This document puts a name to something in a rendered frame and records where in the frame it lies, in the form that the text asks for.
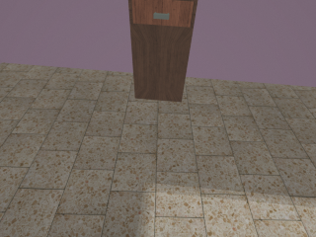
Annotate cabinet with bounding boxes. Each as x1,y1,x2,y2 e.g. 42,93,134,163
128,0,198,103

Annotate handle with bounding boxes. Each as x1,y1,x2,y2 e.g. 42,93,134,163
153,12,170,20

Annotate drawer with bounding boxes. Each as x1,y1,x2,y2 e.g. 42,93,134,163
131,0,194,28

